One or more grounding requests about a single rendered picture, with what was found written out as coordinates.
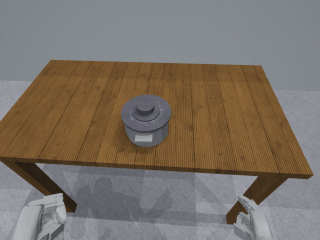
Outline robot right hand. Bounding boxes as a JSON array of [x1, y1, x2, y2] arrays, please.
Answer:
[[233, 195, 273, 240]]

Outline pot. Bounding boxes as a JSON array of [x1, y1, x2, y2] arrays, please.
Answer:
[[124, 123, 168, 147]]

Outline knob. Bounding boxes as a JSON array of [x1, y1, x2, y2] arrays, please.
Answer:
[[136, 99, 155, 115]]

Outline robot left hand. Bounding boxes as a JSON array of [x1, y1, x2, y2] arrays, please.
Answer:
[[11, 193, 67, 240]]

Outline table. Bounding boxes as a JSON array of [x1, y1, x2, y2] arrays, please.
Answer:
[[0, 60, 314, 225]]

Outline lid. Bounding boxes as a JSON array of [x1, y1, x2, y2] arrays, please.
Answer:
[[121, 94, 172, 133]]

